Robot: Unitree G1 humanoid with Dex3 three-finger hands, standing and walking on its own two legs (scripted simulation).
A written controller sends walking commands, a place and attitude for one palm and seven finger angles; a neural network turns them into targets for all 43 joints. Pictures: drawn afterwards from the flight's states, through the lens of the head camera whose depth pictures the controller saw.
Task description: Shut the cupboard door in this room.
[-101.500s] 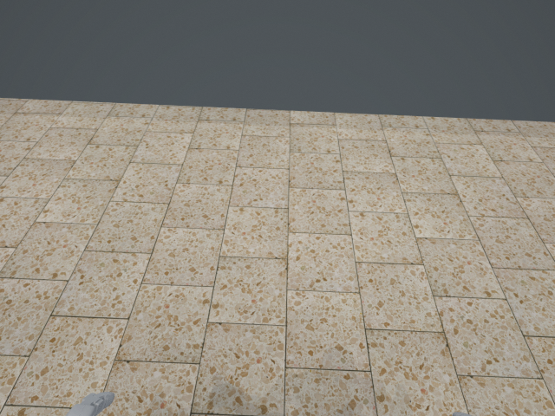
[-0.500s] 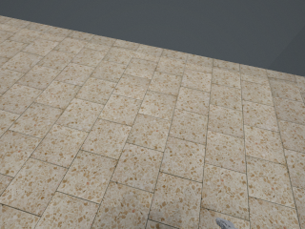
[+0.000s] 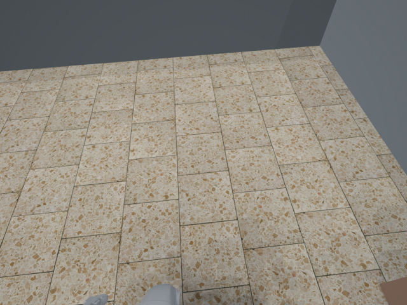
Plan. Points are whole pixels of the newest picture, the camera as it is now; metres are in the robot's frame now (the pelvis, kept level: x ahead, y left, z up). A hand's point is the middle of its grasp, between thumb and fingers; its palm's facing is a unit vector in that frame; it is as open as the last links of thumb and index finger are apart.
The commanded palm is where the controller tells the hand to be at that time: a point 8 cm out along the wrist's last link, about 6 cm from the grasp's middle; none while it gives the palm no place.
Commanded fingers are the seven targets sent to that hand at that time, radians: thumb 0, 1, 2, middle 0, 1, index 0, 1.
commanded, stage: turn to face it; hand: left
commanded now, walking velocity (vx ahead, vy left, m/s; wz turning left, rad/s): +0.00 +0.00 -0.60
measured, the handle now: out of the picture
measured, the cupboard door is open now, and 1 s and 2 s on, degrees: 2 2 2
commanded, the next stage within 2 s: none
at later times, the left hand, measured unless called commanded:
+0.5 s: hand (109, 288) +0.17 +0.23 -0.16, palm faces -0.26 -0.94 -0.21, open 7.4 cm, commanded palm none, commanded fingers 0.00 0.90 0.90 -0.20 -0.30 -0.20 -0.30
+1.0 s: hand (152, 272) +0.20 +0.14 -0.16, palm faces -0.54 -0.82 -0.21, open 7.3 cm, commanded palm none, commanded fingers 0.00 0.90 0.90 -0.20 -0.30 -0.20 -0.30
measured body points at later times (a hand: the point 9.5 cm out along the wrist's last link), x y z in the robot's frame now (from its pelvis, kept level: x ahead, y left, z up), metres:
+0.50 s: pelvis +0.02 +0.05 +0.01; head +0.07 +0.06 +0.45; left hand +0.18 +0.28 -0.14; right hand +0.01 -0.20 -0.12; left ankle +0.03 +0.16 -0.74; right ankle -0.04 -0.09 -0.66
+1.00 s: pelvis +0.03 +0.03 +0.00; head +0.07 +0.00 +0.45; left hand +0.23 +0.19 -0.15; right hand -0.04 -0.24 -0.14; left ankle +0.11 +0.14 -0.71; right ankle -0.04 -0.07 -0.74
